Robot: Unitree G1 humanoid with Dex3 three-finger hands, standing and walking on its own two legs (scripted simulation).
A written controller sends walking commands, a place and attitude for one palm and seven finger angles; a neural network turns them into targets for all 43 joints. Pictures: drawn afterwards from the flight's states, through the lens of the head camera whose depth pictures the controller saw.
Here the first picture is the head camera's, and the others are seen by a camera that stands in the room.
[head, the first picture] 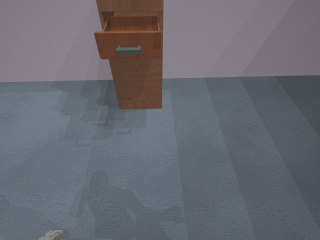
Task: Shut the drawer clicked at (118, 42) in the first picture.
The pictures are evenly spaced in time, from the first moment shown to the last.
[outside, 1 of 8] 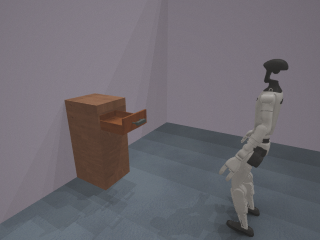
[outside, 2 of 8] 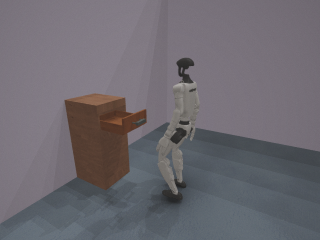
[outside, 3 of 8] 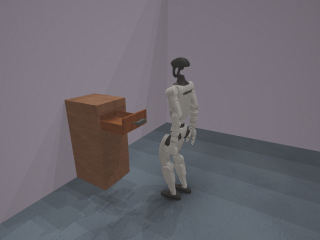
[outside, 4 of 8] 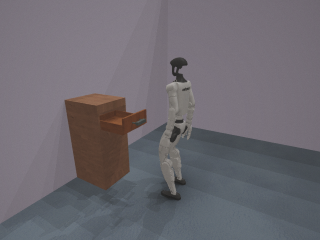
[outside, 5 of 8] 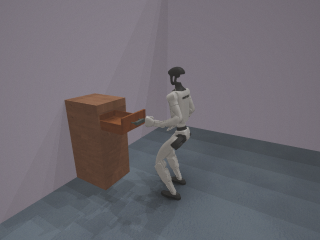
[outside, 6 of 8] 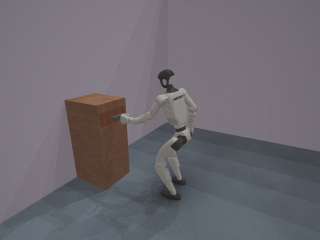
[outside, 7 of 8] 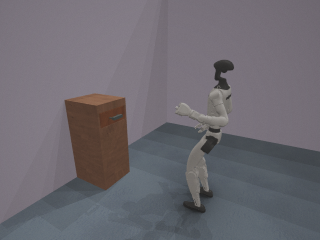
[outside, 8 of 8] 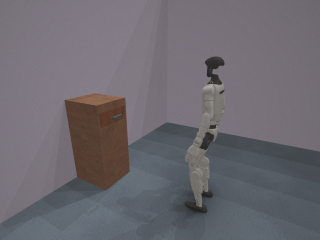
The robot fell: no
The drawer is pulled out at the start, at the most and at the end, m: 0.28 0.28 0.00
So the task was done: yes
